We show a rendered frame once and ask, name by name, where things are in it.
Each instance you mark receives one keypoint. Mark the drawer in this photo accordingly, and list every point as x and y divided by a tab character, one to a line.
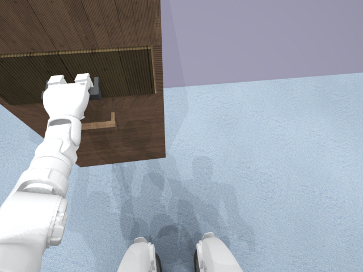
123	71

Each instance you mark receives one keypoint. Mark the robot right shin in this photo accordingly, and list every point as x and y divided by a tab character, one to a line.
207	235

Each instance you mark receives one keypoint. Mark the robot left hand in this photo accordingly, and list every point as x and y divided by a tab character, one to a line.
68	99

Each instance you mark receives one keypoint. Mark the handle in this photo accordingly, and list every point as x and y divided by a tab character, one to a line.
98	126
95	93

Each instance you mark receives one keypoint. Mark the cabinet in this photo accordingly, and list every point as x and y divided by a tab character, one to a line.
51	25

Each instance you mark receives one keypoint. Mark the robot left forearm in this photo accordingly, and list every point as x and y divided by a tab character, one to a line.
51	166

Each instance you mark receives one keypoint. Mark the robot left upper arm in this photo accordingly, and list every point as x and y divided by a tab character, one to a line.
31	222

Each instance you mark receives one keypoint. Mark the robot left thigh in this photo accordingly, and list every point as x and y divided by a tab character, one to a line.
140	257

